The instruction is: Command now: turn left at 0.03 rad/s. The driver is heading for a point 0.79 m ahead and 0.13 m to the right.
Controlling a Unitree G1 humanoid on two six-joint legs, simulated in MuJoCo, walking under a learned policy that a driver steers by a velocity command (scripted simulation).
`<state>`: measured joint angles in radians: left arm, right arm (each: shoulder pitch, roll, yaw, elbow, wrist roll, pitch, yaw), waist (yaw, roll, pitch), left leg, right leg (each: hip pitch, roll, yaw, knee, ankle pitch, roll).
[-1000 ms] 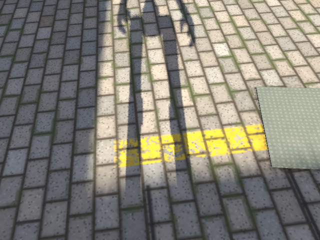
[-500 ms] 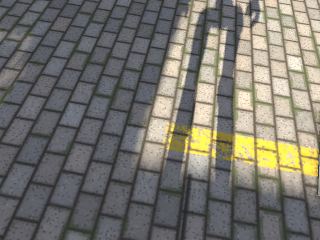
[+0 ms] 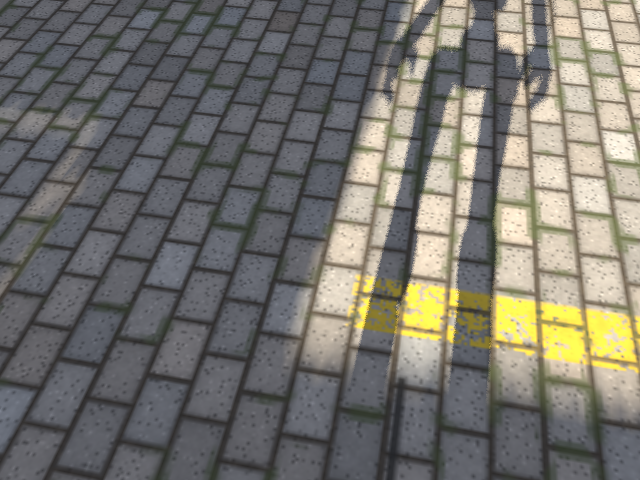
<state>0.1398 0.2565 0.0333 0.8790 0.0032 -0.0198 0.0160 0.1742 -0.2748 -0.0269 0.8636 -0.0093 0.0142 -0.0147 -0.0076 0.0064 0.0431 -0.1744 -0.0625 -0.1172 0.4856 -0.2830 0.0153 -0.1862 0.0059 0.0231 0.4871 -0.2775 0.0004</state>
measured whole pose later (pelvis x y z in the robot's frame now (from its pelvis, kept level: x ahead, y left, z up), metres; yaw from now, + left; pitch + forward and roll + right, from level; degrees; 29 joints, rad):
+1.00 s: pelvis +0.26 -0.02 -0.03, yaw -12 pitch +1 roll +0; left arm 0.01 0.27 0.04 0.73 -0.03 -0.06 -0.06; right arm 0.40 -0.26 -0.03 0.98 -0.01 -0.06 -0.03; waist -0.04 -0.01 0.06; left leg 0.04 0.04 0.13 0.74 -0.47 -0.01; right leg -0.52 0.06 -0.08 0.62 -0.12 -0.12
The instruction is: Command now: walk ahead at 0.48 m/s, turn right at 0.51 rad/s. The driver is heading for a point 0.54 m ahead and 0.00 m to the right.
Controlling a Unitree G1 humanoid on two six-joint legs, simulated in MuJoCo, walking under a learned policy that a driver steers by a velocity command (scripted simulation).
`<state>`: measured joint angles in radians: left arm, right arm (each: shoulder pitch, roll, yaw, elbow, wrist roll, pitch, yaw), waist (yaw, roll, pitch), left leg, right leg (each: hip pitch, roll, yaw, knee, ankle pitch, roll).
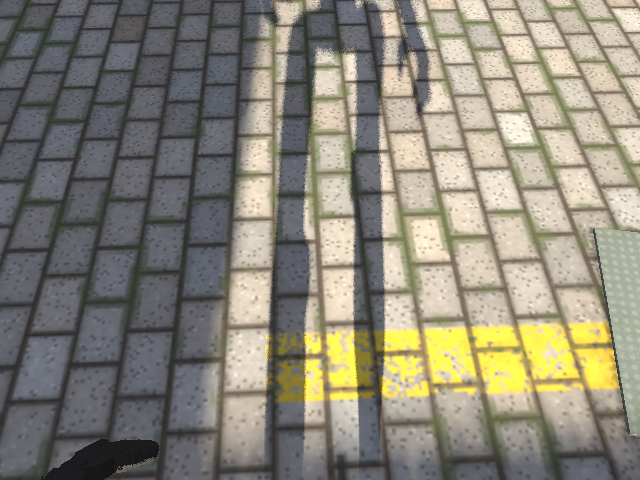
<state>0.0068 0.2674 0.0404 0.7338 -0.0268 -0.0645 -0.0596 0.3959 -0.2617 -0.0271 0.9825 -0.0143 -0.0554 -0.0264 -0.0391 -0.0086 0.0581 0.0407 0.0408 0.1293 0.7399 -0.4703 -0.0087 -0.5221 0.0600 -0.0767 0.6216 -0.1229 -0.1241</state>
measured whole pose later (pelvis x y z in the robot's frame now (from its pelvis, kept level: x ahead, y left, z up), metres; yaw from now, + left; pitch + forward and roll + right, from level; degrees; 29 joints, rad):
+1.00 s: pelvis +0.34 -0.01 +0.02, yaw -11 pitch +0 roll +1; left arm 0.28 0.22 0.02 0.88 0.00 -0.04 0.02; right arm 0.16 -0.25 -0.03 0.82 0.00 -0.03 -0.01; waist 0.02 0.01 0.01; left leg -0.28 -0.01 0.00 0.53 -0.25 0.00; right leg -0.17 0.00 -0.01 0.53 -0.36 -0.02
